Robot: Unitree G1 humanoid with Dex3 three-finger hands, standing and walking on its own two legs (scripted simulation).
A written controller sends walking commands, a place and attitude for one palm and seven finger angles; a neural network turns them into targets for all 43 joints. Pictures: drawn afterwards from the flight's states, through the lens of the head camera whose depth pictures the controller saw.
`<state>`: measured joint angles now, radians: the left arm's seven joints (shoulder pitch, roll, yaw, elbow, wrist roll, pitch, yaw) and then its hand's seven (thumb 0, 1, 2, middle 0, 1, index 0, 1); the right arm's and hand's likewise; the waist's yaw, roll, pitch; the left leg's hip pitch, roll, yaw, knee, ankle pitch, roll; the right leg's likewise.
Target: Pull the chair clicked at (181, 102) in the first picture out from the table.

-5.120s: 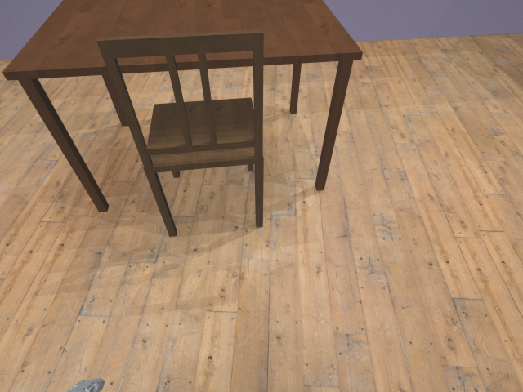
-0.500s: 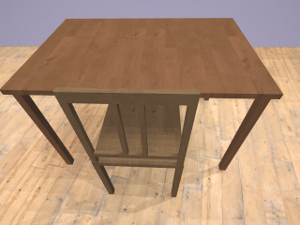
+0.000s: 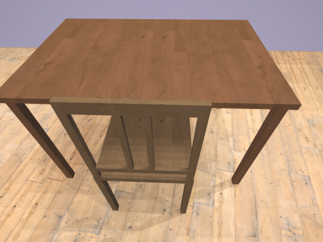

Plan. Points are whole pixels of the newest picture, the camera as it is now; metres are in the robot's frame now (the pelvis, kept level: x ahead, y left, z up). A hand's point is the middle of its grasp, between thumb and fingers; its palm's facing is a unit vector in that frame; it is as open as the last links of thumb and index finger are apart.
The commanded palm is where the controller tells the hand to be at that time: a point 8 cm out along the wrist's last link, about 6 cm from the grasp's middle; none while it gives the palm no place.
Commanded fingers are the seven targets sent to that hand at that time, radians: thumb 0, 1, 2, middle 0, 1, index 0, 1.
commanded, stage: look again from close up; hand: left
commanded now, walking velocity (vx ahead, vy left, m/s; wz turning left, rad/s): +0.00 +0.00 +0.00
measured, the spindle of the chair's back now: (125, 145) +0.44 +0.16 -0.08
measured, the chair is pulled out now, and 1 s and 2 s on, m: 0.00 0.00 0.00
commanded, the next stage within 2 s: raise the hand toward the chair's back in 1.58 s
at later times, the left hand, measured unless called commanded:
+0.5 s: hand out of the picture -0.03 +0.15 -0.17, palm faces +0.04 -0.98 -0.18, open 7.4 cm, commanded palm none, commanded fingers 0.00 0.90 0.90 -0.20 -0.30 -0.20 -0.30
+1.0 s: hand out of the picture -0.03 +0.14 -0.17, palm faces +0.04 -0.98 -0.17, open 7.4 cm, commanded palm none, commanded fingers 0.00 0.90 0.90 -0.20 -0.30 -0.20 -0.30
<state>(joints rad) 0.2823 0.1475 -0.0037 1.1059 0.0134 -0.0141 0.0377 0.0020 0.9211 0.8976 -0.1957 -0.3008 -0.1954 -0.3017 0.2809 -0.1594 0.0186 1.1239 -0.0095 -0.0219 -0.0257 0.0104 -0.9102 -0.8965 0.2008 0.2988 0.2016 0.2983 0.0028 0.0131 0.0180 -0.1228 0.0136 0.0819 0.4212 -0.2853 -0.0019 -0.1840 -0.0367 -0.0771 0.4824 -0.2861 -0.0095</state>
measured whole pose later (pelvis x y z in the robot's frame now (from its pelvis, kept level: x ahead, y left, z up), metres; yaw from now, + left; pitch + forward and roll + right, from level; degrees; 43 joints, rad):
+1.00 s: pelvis -0.02 -0.01 +0.00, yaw +0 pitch -1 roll +1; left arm 0.34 0.12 -0.01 1.10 0.01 -0.02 0.04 0.00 0.91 0.90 -0.20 -0.30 -0.19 -0.30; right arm 0.32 -0.11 0.02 1.15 0.00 -0.02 -0.02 0.01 -0.91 -0.90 0.20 0.30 0.20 0.30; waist 0.01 0.00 0.02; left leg -0.14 0.04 0.07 0.41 -0.25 -0.02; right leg -0.19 -0.01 -0.09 0.45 -0.24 -0.03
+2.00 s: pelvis -0.04 -0.01 -0.05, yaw +1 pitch +12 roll +1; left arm 0.37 0.13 0.06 0.08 -0.18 -0.42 -0.09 0.02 0.75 0.82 -0.17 -0.27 -0.17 -0.27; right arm 0.20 -0.30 -0.11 0.68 0.01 -0.34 0.01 0.02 -0.91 -0.90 0.20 0.30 0.20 0.30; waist -0.06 -0.03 -0.12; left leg -0.70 0.04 0.06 0.92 -0.44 -0.02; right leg -0.74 -0.05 -0.09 0.95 -0.43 -0.04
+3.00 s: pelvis -0.04 +0.01 -0.09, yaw +2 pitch +17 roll -2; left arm 0.39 0.24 0.17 -0.04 -0.23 -0.41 -0.20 -0.01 -0.42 0.33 -0.07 -0.09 -0.06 -0.10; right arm 0.16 -0.22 0.00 0.56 0.03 -0.22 -0.03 0.02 -0.90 -0.90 0.20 0.30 0.20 0.30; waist -0.01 0.01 -0.12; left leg -0.90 0.04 0.00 1.15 -0.54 0.01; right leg -0.88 -0.05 -0.13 1.09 -0.50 -0.01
